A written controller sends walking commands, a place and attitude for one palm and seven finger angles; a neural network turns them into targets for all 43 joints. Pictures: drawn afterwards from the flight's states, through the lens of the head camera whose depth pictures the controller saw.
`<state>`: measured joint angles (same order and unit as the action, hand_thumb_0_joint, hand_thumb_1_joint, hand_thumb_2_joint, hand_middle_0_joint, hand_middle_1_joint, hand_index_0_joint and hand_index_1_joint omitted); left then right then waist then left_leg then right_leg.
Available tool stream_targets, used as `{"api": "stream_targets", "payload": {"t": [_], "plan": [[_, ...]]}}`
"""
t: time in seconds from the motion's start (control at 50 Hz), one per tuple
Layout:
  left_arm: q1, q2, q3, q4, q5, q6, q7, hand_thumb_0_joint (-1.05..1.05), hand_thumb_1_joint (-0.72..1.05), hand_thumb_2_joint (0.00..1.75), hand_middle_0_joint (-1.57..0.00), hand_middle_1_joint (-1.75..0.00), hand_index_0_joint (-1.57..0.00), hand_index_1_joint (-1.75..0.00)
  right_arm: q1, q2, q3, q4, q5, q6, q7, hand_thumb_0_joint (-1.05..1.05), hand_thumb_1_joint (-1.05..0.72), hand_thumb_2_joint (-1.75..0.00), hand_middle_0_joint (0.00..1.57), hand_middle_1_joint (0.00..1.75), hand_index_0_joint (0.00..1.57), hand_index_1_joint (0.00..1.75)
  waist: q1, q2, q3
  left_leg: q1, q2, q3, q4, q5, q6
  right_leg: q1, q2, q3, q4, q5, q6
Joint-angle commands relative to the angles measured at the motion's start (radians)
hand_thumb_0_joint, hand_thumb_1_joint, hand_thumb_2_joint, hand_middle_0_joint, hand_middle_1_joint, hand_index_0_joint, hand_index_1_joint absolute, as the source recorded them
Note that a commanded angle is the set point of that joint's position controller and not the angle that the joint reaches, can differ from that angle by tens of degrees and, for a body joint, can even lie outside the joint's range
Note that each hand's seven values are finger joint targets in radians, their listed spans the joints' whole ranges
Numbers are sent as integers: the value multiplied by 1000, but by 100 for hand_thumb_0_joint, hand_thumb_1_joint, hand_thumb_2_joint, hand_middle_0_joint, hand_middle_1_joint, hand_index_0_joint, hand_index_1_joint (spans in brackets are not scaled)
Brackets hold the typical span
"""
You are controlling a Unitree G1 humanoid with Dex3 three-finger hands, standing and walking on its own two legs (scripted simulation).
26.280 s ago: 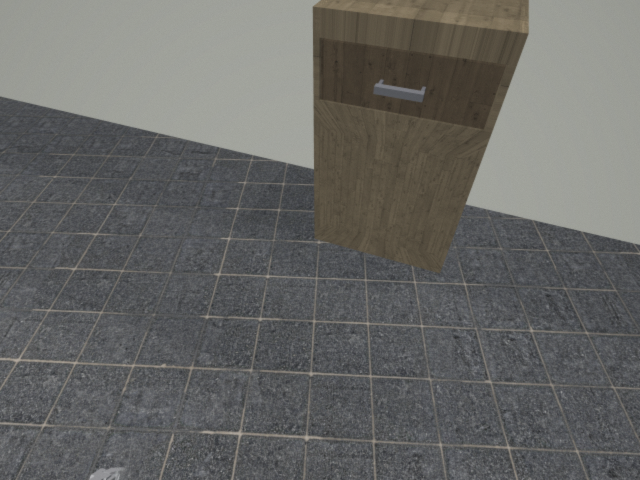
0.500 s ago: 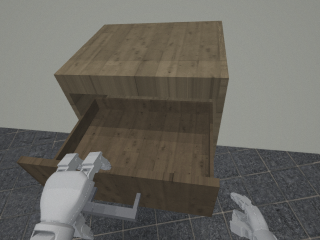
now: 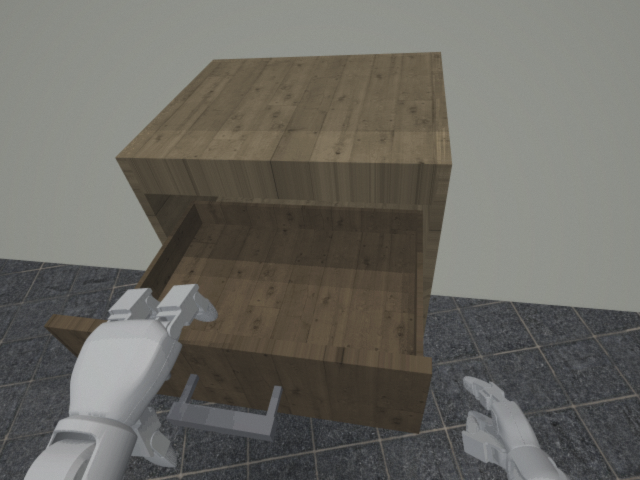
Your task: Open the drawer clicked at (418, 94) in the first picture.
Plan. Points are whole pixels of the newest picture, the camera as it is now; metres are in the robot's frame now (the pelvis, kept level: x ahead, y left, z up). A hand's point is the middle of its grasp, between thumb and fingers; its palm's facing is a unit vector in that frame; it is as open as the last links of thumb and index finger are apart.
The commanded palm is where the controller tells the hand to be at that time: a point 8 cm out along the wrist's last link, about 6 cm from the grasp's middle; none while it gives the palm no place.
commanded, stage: draw the hand back to the body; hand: left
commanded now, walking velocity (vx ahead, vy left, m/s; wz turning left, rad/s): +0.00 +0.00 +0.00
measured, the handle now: (227, 404) +0.21 +0.18 -0.02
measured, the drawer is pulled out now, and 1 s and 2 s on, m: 0.28 0.28 0.28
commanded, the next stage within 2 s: step back with the hand held close in 1.52 s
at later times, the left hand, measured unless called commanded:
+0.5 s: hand (116, 373) +0.17 +0.24 +0.12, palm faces +0.10 -0.12 -0.99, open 13.8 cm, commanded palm +0.13 +0.24 +0.18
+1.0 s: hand (123, 331) +0.20 +0.23 +0.16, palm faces +0.37 -0.84 -0.39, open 11.5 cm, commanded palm +0.14 +0.28 +0.18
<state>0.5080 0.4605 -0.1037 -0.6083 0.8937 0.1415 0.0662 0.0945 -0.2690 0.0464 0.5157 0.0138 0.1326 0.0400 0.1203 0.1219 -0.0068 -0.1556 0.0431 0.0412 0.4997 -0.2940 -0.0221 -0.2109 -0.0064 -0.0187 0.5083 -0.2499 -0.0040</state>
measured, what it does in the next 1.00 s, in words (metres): stands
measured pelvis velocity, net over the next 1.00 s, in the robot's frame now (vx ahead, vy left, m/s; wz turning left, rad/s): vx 0.03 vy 0.01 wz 0.04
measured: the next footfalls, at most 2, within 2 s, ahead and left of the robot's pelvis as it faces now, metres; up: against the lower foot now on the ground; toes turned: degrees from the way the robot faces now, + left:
none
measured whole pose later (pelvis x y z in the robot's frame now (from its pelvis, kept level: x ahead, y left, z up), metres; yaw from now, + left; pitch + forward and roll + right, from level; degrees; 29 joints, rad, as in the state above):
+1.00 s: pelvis +0.03 +0.01 +0.00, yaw +2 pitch -3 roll -1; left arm 0.58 0.32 0.22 -0.58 -0.04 -0.10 0.12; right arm 0.20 -0.19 0.03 0.61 0.00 -0.15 -0.08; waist 0.05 0.05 0.02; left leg -0.10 0.03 0.00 0.47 -0.31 -0.01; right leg -0.13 -0.02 -0.06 0.45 -0.27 0.01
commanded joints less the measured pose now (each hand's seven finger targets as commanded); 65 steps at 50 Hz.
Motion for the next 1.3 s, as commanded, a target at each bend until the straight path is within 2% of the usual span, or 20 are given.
{"api": "stream_targets", "payload": {"t": [0.0, 0.04, 0.12, 0.16, 0.32, 0.4, 0.46, 0.5, 0.52, 0.54, 0.56, 0.6, 0.62, 0.68, 0.74, 0.94, 1.0, 1.06, 1.2, 1.28], "plan": [[-87, 196, 229, -193, 5, -33, 73, 0, -50, 30, -30, -120, -30, -120, -196, -83, -36, -169, 8, -60, -16, 0, -90, -90, 20, 30, 20, 30, 7, -93, -79, -10, -18, 7, -60, 159, 35, 40, -7, 59, -128, 77, -7], [-72, 145, 187, -171, 6, -38, 69, 0, -50, 30, -30, -120, -30, -120, -181, -70, -37, -164, 2, -62, -17, 0, -90, -90, 20, 30, 20, 30, 8, -99, -67, -6, -29, 8, -62, 182, 39, 34, -12, 41, -125, 80, -7], [-86, 165, 209, -202, -13, -41, 54, 0, -50, 30, -30, -120, -30, -120, -171, -82, -41, -171, 2, -69, -25, 0, -90, -90, 20, 30, 20, 30, 9, -89, -109, 1, -27, 6, -71, 179, 42, 52, -17, 23, -122, 79, -3], [-71, 141, 181, -171, -17, -44, 46, 0, -50, 30, -30, -120, -30, -120, -168, -83, -45, -163, 0, -69, -28, 0, -90, -90, 20, 30, 20, 30, 2, -106, -69, -8, -27, 6, -78, 176, 41, 32, -16, 15, -126, 70, 0], [-30, 194, 258, -197, -16, -53, 56, 0, -50, 30, -30, -120, -30, -120, -155, -88, -39, -176, 1, -72, -33, 0, -90, -90, 20, 30, 20, 30, 18, -90, -115, -24, -17, -7, -85, 209, 34, 69, -12, -1, -97, 115, -7], [0, 219, 304, -186, -51, -52, 64, 0, -50, 30, -30, -120, -30, -120, -175, -98, -46, -172, 13, -71, -37, 0, -90, -90, 20, 30, 20, 30, 3, -64, -71, -33, -4, -10, -88, 186, 27, 44, -4, 9, -105, 109, -6], [-7, 187, 266, -179, -43, -59, 53, 0, -50, 30, -30, -120, -30, -120, -143, -94, -50, -168, 3, -69, -38, 0, -90, -90, 20, 30, 20, 30, 0, -75, -76, -23, -10, -6, -87, 214, 31, 31, -9, -9, -102, 109, -3], [-6, 243, 320, -197, -61, -60, 58, 0, -50, 30, -30, -120, -30, -120, -160, -105, -49, -175, 12, -77, -47, 0, -90, -90, 20, 30, 20, 30, -5, -56, -91, -27, -1, -12, -83, 184, 29, 39, -3, 2, -101, 102, -3], [-21, -216, 193, -197, -786, -151, 39, 0, -47, 32, -30, -118, -30, -118, -108, 28, -39, -214, 18, -169, -69, 0, -90, -90, 20, 30, 20, 30, -96, -193, -14, 50, 5, -40, -83, 146, 66, 41, 12, -57, -80, 67, -18], [60, -90, 258, -118, -804, -195, 50, 0, -43, 33, -29, -115, -29, -115, -69, -13, -46, -179, 11, -222, -90, 0, -90, -90, 20, 30, 20, 30, -80, -228, -10, 48, 30, -50, -96, 113, 60, 32, -4, -56, -75, 18, -10], [66, -39, 330, -186, -863, -224, 63, 0, -40, 34, -29, -113, -29, -113, -61, -23, -47, -158, 2, -237, -115, 0, -90, -90, 20, 30, 20, 30, -64, -196, -21, 45, 21, -44, -109, 132, 55, 53, -11, -55, -104, 32, -7], [-24, 75, 429, -294, -887, -270, 96, 0, -32, 37, -29, -109, -29, -109, -64, -35, -39, -130, -11, -296, -139, 0, -90, -90, 20, 30, 20, 30, -55, -82, -66, 51, 8, -42, -99, 140, 43, 82, -18, -32, -105, 58, -10], [-8, 3, 375, -315, -881, -288, 96, 0, -29, 39, -29, -107, -29, -107, -36, -11, -28, -134, -21, -320, -141, 0, -90, -90, 20, 30, 20, 30, -51, -36, -95, 56, -6, -38, -101, 192, 44, 105, -25, -40, -101, 99, -15], [12, -30, 367, -237, -901, -290, 88, 0, -18, 43, -28, -100, -28, -100, -24, -12, -32, -107, -18, -340, -137, 0, -90, -90, 20, 30, 20, 30, -56, -22, -17, 33, -3, -34, -104, 249, 32, 100, -25, -43, -107, 159, -20], [3, -52, 367, -176, -910, -295, 78, 0, -8, 48, -27, -93, -27, -93, -29, -13, -35, -91, -17, -346, -133, 0, -90, -90, 20, 30, 20, 30, -59, -42, 31, 16, 2, -36, -112, 237, 29, 89, -23, -45, -116, 152, -21], [49, -19, 436, -162, -930, -303, 70, 0, 27, 63, -25, -70, -25, -70, -36, -21, -55, -77, -10, -334, -124, 0, -90, -90, 20, 30, 20, 30, -56, -93, -55, 34, 8, -37, -92, 342, 26, 126, -24, -52, -94, 258, -15], [8, 22, 482, -188, -934, -306, 76, 0, 37, 68, -24, -64, -24, -64, -53, -30, -59, -77, -5, -330, -128, 0, -90, -90, 20, 30, 20, 30, -55, -24, -66, 44, 1, -32, -92, 315, 27, 118, -29, -41, -106, 241, -17], [18, -4, 469, -134, -939, -302, 77, 0, 48, 72, -23, -57, -23, -57, -36, -25, -59, -74, -3, -319, -130, 0, -90, -90, 20, 30, 20, 30, -59, -101, -44, 37, 5, -32, -93, 325, 28, 110, -28, -53, -101, 252, -11], [-28, 43, 529, -103, -945, -303, 83, 0, 73, 82, -21, -41, -21, -41, -57, -37, -67, -64, 1, -308, -137, 0, -90, -90, 20, 30, 20, 30, -58, -69, -61, 55, -3, -25, -92, 295, 35, 105, -34, -39, -122, 238, -10], [-24, 17, 487, -113, -944, -304, 77, 0, 87, 88, -20, -32, -20, -32, -46, -32, -65, -68, 1, -309, -132, 0, -90, -90, 20, 30, 20, 30, -61, -64, -59, 58, -1, -26, -90, 307, 35, 102, -35, -44, -113, 247, -8]]}}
